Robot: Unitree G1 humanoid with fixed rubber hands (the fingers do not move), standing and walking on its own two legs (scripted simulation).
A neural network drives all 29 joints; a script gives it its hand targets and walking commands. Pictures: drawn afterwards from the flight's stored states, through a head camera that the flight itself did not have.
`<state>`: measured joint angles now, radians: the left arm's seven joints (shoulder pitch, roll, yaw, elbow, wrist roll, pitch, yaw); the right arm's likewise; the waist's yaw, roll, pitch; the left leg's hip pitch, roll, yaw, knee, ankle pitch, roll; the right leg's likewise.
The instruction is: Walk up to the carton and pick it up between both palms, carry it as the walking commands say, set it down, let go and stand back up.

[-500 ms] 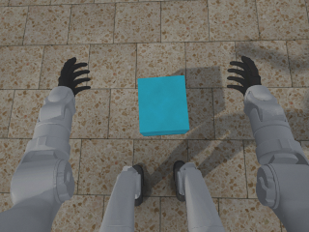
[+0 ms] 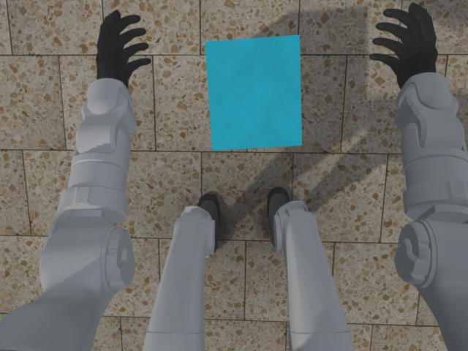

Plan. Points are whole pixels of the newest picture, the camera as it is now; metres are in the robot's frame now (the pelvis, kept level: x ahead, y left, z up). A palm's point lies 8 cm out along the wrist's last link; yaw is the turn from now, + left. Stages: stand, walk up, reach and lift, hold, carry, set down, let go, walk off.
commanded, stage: reach and lift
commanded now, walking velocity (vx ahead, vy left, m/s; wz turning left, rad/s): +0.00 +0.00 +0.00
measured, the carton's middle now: (253, 99) +0.48 -0.04 -0.56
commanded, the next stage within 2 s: none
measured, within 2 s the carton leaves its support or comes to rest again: neither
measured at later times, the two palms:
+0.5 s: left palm (150, 95) +0.47 +0.17 -0.31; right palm (364, 87) +0.47 -0.24 -0.31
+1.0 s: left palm (173, 92) +0.49 +0.15 -0.41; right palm (345, 89) +0.48 -0.24 -0.41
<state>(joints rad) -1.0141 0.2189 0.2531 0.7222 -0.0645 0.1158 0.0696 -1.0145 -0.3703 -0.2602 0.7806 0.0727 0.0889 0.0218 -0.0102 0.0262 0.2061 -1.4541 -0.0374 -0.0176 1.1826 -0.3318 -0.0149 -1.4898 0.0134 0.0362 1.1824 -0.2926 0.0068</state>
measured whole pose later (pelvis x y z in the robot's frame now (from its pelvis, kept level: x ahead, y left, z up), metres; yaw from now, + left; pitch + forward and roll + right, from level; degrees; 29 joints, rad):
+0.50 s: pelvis -0.05 +0.00 -0.16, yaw +1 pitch +48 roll +3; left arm -1.17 0.29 0.25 0.86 -0.10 0.09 0.07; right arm -1.18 -0.39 -0.23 0.85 0.11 0.08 -0.02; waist -0.02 0.02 0.07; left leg -2.06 -0.05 -0.01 1.70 -0.49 -0.04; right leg -2.11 0.03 0.05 1.70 -0.44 0.01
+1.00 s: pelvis -0.05 +0.00 -0.25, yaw +1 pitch +41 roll +2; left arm -1.44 0.32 0.13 1.22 -0.19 0.08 0.09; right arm -1.43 -0.45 -0.17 1.27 0.13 0.07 -0.01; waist -0.03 0.00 0.22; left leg -2.21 -0.06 -0.01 2.09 -0.59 -0.04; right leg -2.26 0.04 0.04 2.07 -0.53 0.02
